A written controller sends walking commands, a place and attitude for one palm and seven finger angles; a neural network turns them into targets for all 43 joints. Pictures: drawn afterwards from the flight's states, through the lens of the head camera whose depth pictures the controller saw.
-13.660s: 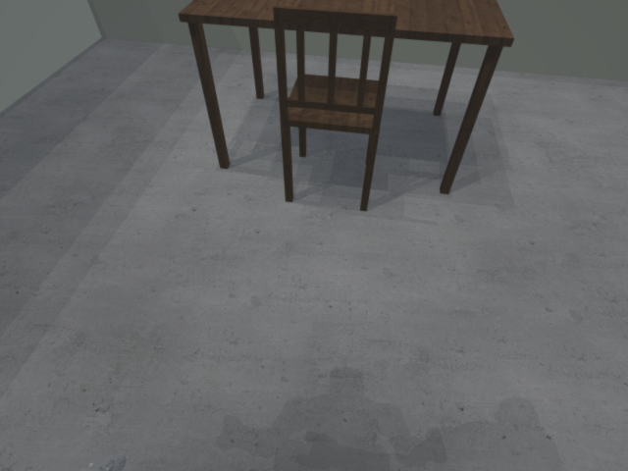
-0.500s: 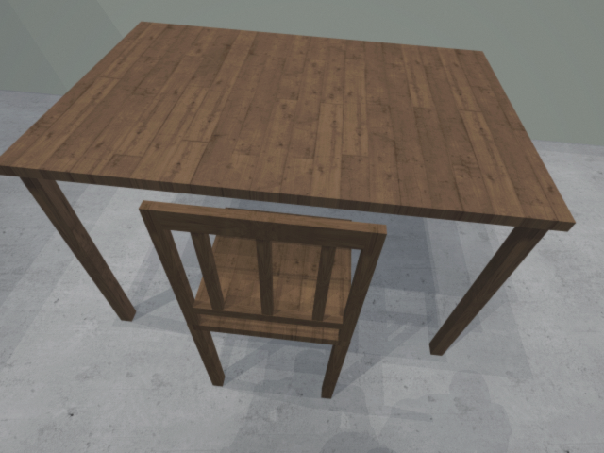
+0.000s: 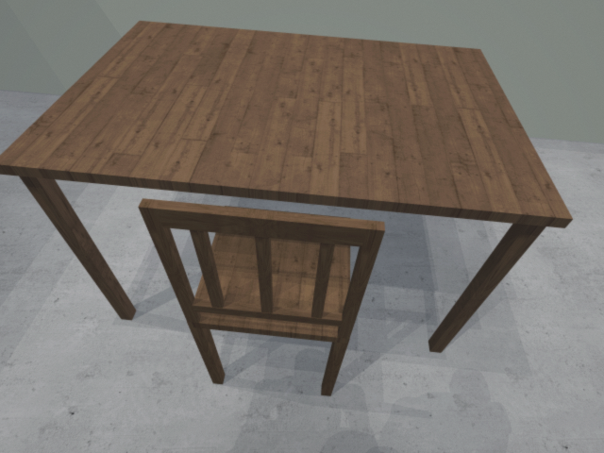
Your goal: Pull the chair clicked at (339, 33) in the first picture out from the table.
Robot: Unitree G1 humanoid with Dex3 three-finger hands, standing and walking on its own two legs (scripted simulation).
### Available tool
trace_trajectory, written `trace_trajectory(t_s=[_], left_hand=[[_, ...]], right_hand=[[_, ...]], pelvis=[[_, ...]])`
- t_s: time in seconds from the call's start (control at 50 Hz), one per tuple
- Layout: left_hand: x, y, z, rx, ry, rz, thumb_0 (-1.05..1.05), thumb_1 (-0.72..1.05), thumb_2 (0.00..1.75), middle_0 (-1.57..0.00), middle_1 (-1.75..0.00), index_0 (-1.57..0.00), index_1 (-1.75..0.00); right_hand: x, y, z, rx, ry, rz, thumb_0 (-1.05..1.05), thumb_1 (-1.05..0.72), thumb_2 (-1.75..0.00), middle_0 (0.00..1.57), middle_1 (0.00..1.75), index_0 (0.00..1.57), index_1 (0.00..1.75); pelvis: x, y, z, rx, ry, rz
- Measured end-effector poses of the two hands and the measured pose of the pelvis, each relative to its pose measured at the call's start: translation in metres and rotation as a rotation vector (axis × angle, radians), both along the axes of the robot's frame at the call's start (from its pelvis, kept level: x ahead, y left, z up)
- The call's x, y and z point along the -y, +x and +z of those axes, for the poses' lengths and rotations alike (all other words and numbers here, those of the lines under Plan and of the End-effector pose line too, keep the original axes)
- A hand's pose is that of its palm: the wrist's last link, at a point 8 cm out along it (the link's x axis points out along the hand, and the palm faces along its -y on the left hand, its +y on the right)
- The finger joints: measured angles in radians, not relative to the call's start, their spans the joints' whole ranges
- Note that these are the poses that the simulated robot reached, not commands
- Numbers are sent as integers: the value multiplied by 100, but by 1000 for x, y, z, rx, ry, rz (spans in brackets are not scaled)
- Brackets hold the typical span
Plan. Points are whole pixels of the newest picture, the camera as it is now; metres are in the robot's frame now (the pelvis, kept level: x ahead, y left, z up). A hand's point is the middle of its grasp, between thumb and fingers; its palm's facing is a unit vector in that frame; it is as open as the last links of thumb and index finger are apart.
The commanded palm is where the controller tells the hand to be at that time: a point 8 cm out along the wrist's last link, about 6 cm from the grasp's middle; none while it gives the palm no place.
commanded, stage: raise the hand toward the chair's back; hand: left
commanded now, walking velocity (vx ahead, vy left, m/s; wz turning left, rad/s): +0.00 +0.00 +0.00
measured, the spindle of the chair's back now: (265, 276) +0.44 +0.10 -0.12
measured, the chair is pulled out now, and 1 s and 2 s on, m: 0.00 0.00 0.00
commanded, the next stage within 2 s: none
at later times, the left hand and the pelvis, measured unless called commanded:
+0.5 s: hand (216, 438) +0.16 +0.12 -0.07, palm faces -0.07 -1.00 +0.05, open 9.0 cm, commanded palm +0.12 +0.21 -0.07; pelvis -0.04 -0.04 -0.08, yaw +0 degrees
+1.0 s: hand (195, 416) +0.18 +0.15 -0.05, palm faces +0.02 -1.00 -0.04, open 13.4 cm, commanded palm +0.14 +0.21 -0.05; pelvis -0.03 -0.04 -0.09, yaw +1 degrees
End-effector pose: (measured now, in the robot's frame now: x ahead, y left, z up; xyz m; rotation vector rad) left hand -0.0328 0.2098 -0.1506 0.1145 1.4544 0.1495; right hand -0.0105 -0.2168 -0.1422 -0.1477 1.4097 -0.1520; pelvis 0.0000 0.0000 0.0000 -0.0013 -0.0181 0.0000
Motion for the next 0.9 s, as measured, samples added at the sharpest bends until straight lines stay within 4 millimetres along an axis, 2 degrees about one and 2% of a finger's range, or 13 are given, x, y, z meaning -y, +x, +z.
trace_trajectory(t_s=[0.12,0.14,0.2,0.24,0.3,0.36,0.42,0.48,0.54,0.62,0.7,0.78,0.9], left_hand=[[1,-3,0,-2,2,-6,0,91,90,-20,-29,-19,-30],[0,7,4,49,2,34,0,91,90,-20,-29,-20,-30],[-23,70,47,425,110,63,3,95,90,-20,-29,-20,-30],[-29,114,82,687,136,52,4,94,89,-20,-29,-19,-30],[-23,173,123,1057,107,4,3,89,87,-19,-28,-18,-29],[-3,203,138,1355,-27,-55,2,83,85,-18,-27,-18,-28],[22,202,124,1477,-161,-174,1,75,82,-17,-26,-17,-27],[32,181,91,1392,-213,-189,0,67,80,-17,-25,-17,-26],[25,153,71,1300,-152,-95,1,60,77,-17,-25,-17,-25],[7,128,81,1355,5,-35,1,50,73,-16,-23,-16,-24],[5,135,95,1456,17,-114,1,40,69,-15,-22,-14,-22],[11,160,89,1407,-87,-195,1,31,65,-14,-20,-13,-21],[9,184,95,1334,-104,-155,0,17,59,-13,-18,-12,-19]], right_hand=[[1,0,0,3,-4,4,1,-92,-90,20,30,20,30],[4,2,2,33,-10,2,2,-92,-90,20,30,20,30],[16,22,12,250,-47,11,2,-93,-90,20,30,20,30],[25,41,16,396,-58,26,2,-93,-90,20,30,20,30],[42,73,17,563,-79,83,2,-92,-90,20,30,20,30],[59,106,21,697,-110,101,2,-92,-90,20,30,20,30],[71,137,30,823,-129,113,2,-91,-90,20,30,20,30],[77,163,36,903,-141,137,2,-91,-90,20,30,20,30],[75,183,36,935,-142,164,2,-91,-90,20,30,20,30],[64,196,19,912,-112,210,2,-91,-90,20,30,19,30],[51,194,-11,849,-52,244,1,-91,-90,20,30,20,30],[43,175,-35,764,-6,207,2,-91,-90,20,30,20,30],[49,138,-42,656,-12,92,2,-91,-90,20,30,20,30]], pelvis=[[0,-2,0,-5,-5,1],[0,-4,-1,-10,-6,5],[4,-10,-5,-26,21,-2],[6,-16,-11,-37,33,17],[9,-27,-25,-81,20,44],[16,-34,-44,-153,9,19],[25,-40,-65,-197,5,1],[33,-42,-81,-221,7,-3],[41,-42,-90,-235,0,4],[50,-41,-99,-259,-23,26],[55,-45,-107,-281,-42,44],[56,-46,-108,-293,-44,43],[52,-40,-96,-293,-26,26]])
